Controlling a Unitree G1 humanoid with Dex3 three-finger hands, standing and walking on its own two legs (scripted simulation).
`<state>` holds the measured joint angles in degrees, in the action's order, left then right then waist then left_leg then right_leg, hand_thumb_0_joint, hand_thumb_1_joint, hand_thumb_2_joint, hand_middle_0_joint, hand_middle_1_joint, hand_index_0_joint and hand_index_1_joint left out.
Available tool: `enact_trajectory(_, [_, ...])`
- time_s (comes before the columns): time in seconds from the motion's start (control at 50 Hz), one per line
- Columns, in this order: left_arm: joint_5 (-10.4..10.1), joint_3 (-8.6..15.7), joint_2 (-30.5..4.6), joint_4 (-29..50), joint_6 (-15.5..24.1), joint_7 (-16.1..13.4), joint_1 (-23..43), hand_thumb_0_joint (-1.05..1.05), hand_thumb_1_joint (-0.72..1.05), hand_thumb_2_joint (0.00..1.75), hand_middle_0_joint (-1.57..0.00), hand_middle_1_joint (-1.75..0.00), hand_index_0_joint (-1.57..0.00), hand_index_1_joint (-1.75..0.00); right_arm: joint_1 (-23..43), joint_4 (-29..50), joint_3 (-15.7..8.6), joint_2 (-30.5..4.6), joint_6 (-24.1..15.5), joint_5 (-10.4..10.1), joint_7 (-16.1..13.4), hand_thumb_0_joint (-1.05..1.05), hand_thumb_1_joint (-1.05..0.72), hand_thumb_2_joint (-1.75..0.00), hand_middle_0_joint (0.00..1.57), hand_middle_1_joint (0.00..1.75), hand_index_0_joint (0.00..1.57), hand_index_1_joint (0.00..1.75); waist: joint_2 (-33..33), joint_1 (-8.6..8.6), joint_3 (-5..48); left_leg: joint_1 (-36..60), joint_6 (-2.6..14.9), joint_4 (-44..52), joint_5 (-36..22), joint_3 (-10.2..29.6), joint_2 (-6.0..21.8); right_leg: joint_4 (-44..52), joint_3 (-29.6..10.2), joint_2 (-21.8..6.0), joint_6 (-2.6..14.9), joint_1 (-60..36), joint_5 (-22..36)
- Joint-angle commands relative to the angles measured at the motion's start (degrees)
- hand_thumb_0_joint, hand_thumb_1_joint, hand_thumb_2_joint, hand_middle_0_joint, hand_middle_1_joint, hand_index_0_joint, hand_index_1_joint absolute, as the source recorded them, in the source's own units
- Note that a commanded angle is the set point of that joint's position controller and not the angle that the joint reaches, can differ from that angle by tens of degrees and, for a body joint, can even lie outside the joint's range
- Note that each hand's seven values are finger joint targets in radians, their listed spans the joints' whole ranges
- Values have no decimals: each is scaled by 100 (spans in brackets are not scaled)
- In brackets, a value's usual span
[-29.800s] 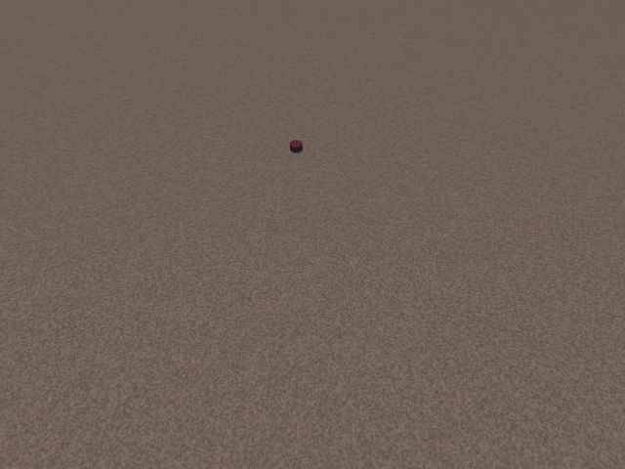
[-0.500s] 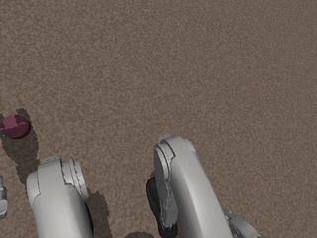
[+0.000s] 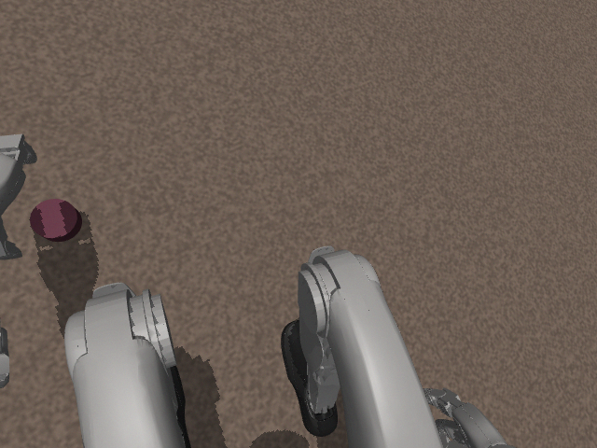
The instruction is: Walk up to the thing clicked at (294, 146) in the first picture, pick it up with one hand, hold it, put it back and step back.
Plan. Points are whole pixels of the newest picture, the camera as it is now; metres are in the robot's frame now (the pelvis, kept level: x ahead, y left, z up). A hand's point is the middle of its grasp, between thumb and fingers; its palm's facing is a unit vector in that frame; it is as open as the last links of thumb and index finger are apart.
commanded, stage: withdraw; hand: left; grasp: from above
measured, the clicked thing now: (57, 220) +0.47 +0.30 -0.31
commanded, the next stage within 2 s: home in 0.12 s
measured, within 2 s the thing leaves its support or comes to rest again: neither
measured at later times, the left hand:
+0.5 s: hand out of the picture +0.42 +0.31 -0.09, palm faces -0.35 -0.21 -0.91, open 12.2 cm
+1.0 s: hand out of the picture +0.27 +0.26 +0.13, palm faces -0.06 -0.85 -0.53, open 7.4 cm
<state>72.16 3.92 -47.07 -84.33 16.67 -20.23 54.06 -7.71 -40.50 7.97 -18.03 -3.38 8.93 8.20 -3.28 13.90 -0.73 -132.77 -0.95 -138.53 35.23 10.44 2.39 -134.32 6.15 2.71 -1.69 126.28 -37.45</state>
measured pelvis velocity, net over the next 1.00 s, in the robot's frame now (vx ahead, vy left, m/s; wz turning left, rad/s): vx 0.03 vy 0.00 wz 0.13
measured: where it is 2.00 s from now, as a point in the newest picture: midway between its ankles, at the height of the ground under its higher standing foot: (246, 417)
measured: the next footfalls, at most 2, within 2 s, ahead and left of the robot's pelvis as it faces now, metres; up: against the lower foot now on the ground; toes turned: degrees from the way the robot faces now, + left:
none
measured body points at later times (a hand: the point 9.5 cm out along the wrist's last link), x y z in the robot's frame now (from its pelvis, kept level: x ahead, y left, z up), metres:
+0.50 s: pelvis +0.01 +0.00 +0.05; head +0.22 +0.06 +0.44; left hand +0.44 +0.31 -0.03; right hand +0.11 -0.26 -0.07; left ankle +0.09 +0.14 -0.29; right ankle +0.11 -0.12 -0.29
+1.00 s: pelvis +0.03 +0.00 +0.23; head +0.15 +0.05 +0.66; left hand +0.27 +0.30 +0.16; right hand +0.27 -0.20 +0.14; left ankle +0.09 +0.14 -0.29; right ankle +0.11 -0.12 -0.29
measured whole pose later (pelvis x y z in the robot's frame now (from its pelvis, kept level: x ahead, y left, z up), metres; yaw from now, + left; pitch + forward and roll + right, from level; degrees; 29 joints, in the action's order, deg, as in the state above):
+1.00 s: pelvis +0.03 +0.00 +0.23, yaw +7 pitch +27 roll -4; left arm 15.2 1.6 -20.9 -12.8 -12.3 -3.0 -1.9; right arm -3.6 -32.4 0.4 -13.4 -5.2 -2.0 -1.2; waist 1.4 2.3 11.0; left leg -90.2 -0.7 -97.2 34.0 4.4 2.3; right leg -95.1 3.0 0.3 -0.8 85.4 -36.5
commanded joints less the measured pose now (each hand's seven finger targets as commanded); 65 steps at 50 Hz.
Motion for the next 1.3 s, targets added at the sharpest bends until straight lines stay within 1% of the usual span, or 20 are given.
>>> enact_trajectory(0.0, [144, 604, -1959, 999, 117, -725, 2197, 0, -49, 97, -7, -100, -8, -98, -967, 49, -405, -1423, -96, 150, -140, 0, -89, -89, 20, 30, 20, 30, 2503, -5, 3917, 3080, 104, 1312, -277, -532, -68, 1215, 464, 176, 410, -1319, 553])
enact_trajectory(0.08, [94, 621, -1743, 1413, -199, -848, 1721, 0, -48, 96, -9, -97, -10, -96, -1016, 25, -589, -1423, -184, 178, -75, 0, -89, -89, 20, 30, 20, 30, 3072, -95, 4386, 3563, 62, 1421, -559, -599, -58, 1097, 540, 124, 414, -1255, 945])
enact_trajectory(0.14, [-152, 783, -1746, 1803, -494, -767, 1190, 0, -48, 95, -9, -96, -9, -95, -1100, 17, -760, -1388, -200, 107, -8, 0, -89, -89, 20, 30, 20, 30, 2863, -344, 4679, 3460, 122, 1412, -715, -720, -55, 1280, 414, 98, 388, -1512, 1124])
enact_trajectory(0.16, [-238, 620, -1452, 1847, -592, -692, 1063, 0, -47, 95, -9, -96, -10, -95, -1126, -20, -793, -1329, -184, 81, 15, 0, -89, -89, 20, 30, 20, 30, 2769, -338, 4793, 3417, 138, 1459, -717, -724, -51, 1362, 371, 125, 389, -1632, 1145])
enact_trajectory(0.2, [-376, 283, -949, 1580, -768, -491, 973, 0, -47, 95, -8, -97, -9, -95, -1231, -144, -843, -1266, -159, 0, 38, 0, -89, -89, 20, 30, 20, 30, 2368, -188, 4406, 3228, 184, 1536, -606, -715, -66, 1514, 376, 143, 371, -1520, 1093])
enact_trajectory(0.24, [-548, 229, -947, 1829, -815, -321, 1125, 0, -31, 84, -23, -81, -20, -79, -1307, -176, -878, -1263, -133, -87, 22, 0, -89, -90, 20, 30, 20, 30, 2135, -158, 4196, 2986, 232, 1548, -555, -703, -82, 1625, 355, 139, 354, -1595, 1066])
enact_trajectory(0.3, [-763, 439, -1037, 2328, -865, -80, 679, 0, -12, 83, -22, -57, -20, -58, -1322, -116, -972, -1206, -102, -196, 44, 0, -89, -90, 20, 30, 20, 30, 1864, -490, 4717, 3200, 255, 1678, -833, -758, -97, 1790, 252, 118, 330, -2200, 1264])
enact_trajectory(0.34, [-990, 336, -677, 2656, -891, 99, 305, 0, 2, 79, -21, -48, -19, -50, -1300, -8, -1044, -1113, -88, -283, 65, 0, -89, -90, 20, 30, 20, 30, 1789, -553, 4881, 3352, 259, 1865, -928, -793, -112, 1952, 188, 110, 321, -2540, 1364])
enact_trajectory(0.44, [-1662, 528, -411, 4036, -1056, 470, -576, 0, 40, 75, -18, -33, -18, -34, -1115, 290, -1318, -992, 15, -554, 25, 0, -90, -90, 20, 30, 20, 30, 1665, -974, 5264, 3827, 277, 2470, -784, -886, -125, 2552, -5, 77, 342, -2991, 1176])
enact_trajectory(0.48, [-2073, 351, 69, 4420, -1194, 655, -966, 0, 56, 77, -18, -30, -18, -30, -973, 400, -1359, -911, 40, -644, -18, 0, -90, -90, 20, 30, 20, 30, 1381, -898, 4858, 3722, 292, 2748, -447, -800, -126, 2801, -5, 73, 332, -2948, 886])
enact_trajectory(0.58, [-3087, 216, 562, 5464, -1562, 1161, -2019, 0, 89, 89, -20, -30, -20, -30, -571, 687, -1432, -853, 69, -819, -224, 0, -90, -90, 20, 30, 20, 30, 1070, -1031, 4321, 4195, 287, 3525, 182, -615, -85, 3397, -83, 60, 342, -3119, 368])
enact_trajectory(0.64, [-3671, 48, 929, 6409, -1724, 1401, -2410, 0, 90, 90, -20, -30, -20, -30, -351, 890, -1396, -788, 51, -917, -382, 0, -90, -90, 20, 30, 20, 30, 1166, -1007, 4122, 4571, 267, 4017, 351, -533, -58, 3670, -126, 23, 328, -3409, 332])
enact_trajectory(0.66, [-3807, 158, 882, 6512, -1783, 1442, -2642, 0, 90, 90, -20, -30, -20, -30, -285, 941, -1387, -780, 37, -946, -446, 0, -90, -90, 20, 30, 20, 30, 1097, -1044, 4109, 4746, 267, 4120, 307, -552, -47, 3803, -151, 23, 329, -3518, 362])
enact_trajectory(0.72, [-4270, 84, 1154, 7106, -1937, 1566, -3066, 0, 90, 90, -20, -30, -20, -30, -143, 1047, -1317, -717, -55, -1006, -617, 0, -90, -90, 20, 30, 20, 30, 1113, -1000, 3979, 5160, 260, 4474, 167, -564, -52, 4116, -220, -30, 319, -3838, 494])
enact_trajectory(0.82, [-4937, 212, 1387, 7784, -2263, 1596, -3965, 0, 88, 89, -20, -30, -20, -30, 70, 1251, -1252, -623, -234, -1065, -872, 0, -90, -90, 20, 30, 20, 30, 1294, -1105, 3805, 6015, 200, 5260, 222, -457, -40, 4631, -284, -73, 321, -4305, 432])
enact_trajectory(0.88, [-5404, 154, 1641, 8102, -2509, 1600, -4498, 0, 90, 90, -20, -30, -20, -30, 143, 1350, -1205, -559, -337, -1095, -989, 0, -90, -90, 20, 30, 20, 30, 1254, -1015, 3675, 6458, 183, 5648, 183, -399, -51, 5023, -301, -94, 295, -4679, 461])
enact_trajectory(0.92, [-5752, 213, 1718, 8398, -2667, 1592, -4860, 0, 90, 90, -20, -30, -20, -30, 203, 1450, -1160, -513, -401, -1118, -1068, 0, -90, -90, 20, 30, 20, 30, 1207, -1086, 3586, 6760, 185, 6003, 345, -341, -59, 5329, -331, -102, 285, -4988, 353])
enact_trajectory(1.0, [-6421, 197, 1944, 8763, -2985, 1572, -5484, 0, 90, 90, -20, -30, -20, -30, 92, 1573, -1070, -357, -521, -1135, -1201, 0, -90, -90, 20, 30, 20, 30, 947, -990, 3395, 7184, 206, 6339, -84, -527, -95, 6029, -418, -113, 267, -5846, 593])
enact_trajectory(1.1, [-6924, 207, 2239, 9046, -3338, 1515, -6239, 0, 90, 90, -20, -30, -20, -30, -125, 1604, -961, -212, -672, -1144, -1420, 0, -90, -90, 20, 30, 20, 30, 844, -986, 2893, 7798, 198, 6998, -658, -588, -110, 6837, -455, -129, 256, -6807, 1033])
enact_trajectory(1.28, [-7535, 219, 2768, 9759, -3886, 1533, -7494, 0, 90, 90, -20, -30, -20, -30, -556, 1805, -792, -70, -927, -1112, -1847, 0, -90, -90, 20, 30, 20, 30, 798, -1024, 2385, 9170, 158, 8102, -1884, -746, -177, 8071, -343, -105, 218, -8373, 2103])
